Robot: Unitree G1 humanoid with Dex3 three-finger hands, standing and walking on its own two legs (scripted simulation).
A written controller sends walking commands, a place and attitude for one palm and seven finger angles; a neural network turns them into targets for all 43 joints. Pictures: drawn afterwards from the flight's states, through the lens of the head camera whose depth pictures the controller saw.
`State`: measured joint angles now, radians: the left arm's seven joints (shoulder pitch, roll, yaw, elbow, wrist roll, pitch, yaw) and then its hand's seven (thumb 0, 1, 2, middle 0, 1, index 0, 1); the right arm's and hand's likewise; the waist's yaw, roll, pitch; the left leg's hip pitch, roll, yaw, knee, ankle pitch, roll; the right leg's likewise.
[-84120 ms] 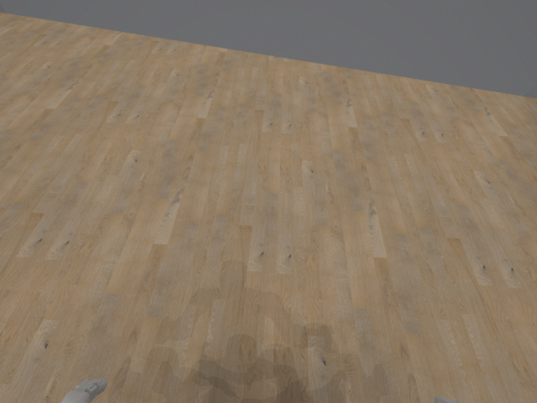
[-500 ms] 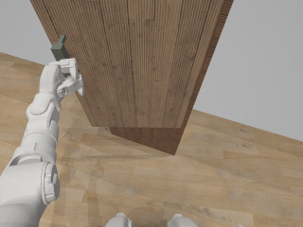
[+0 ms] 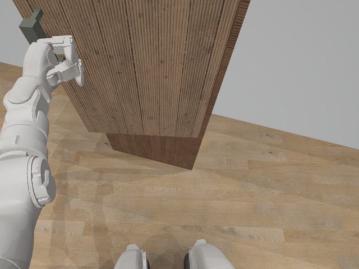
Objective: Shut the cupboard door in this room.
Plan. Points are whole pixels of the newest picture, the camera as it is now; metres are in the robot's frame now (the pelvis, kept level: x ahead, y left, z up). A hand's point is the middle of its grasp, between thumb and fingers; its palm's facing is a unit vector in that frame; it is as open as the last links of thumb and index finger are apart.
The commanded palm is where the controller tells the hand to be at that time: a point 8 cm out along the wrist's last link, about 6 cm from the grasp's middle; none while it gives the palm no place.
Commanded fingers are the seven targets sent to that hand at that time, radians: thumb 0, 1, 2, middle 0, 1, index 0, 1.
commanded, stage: push the door shut along its arc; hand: left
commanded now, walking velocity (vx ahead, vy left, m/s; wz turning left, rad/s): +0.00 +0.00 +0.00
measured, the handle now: (48, 45) +0.59 +0.23 +0.12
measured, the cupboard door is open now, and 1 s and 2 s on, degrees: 13 1 0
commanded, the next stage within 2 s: pull the fist back off the door in 0.92 s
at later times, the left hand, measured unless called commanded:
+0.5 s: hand (95, 47) +0.57 +0.13 +0.12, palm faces -0.29 -0.96 +0.00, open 3.1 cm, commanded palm +0.58 +0.17 +0.12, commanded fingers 0.00 0.90 0.90 -1.30 -1.50 -1.30 -1.50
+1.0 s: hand (105, 37) +0.61 +0.11 +0.12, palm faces -0.36 -0.93 -0.01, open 3.2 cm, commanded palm +0.64 +0.12 +0.12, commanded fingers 0.00 0.90 0.90 -1.30 -1.50 -1.30 -1.50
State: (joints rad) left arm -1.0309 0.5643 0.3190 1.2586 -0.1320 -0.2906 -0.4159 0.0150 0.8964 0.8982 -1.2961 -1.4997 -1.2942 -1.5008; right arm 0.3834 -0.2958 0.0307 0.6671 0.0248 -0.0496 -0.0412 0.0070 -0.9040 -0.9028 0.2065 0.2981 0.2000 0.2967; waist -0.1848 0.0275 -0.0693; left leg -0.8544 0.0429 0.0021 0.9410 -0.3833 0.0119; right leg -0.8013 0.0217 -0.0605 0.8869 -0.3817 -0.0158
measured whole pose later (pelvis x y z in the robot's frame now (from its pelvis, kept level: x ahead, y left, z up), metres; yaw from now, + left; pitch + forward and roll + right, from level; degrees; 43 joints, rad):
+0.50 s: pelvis +0.01 +0.01 -0.01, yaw -2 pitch +23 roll -4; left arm -1.27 0.67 0.33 1.37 -0.05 -0.21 -0.45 0.01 0.90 0.90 -1.30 -1.50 -1.29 -1.50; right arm 0.43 -0.29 0.05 0.65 0.00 -0.05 -0.03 0.01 -0.90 -0.90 0.21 0.30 0.20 0.30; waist -0.27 0.05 -0.06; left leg -0.99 0.06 0.01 1.01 -0.42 0.03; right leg -0.93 0.03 -0.05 0.93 -0.40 0.00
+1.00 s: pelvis +0.01 +0.01 -0.03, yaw -1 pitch +27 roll -5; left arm -1.47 0.70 0.23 1.40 -0.02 -0.16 -0.47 0.01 0.96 0.96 -1.29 -1.50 -1.29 -1.50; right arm 0.42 -0.28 0.05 0.70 -0.03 -0.07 -0.03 0.00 -0.90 -0.90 0.21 0.30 0.20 0.30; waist -0.30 0.05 -0.07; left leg -1.11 0.05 -0.02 1.09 -0.45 0.02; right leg -1.03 0.03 -0.08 1.00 -0.43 -0.01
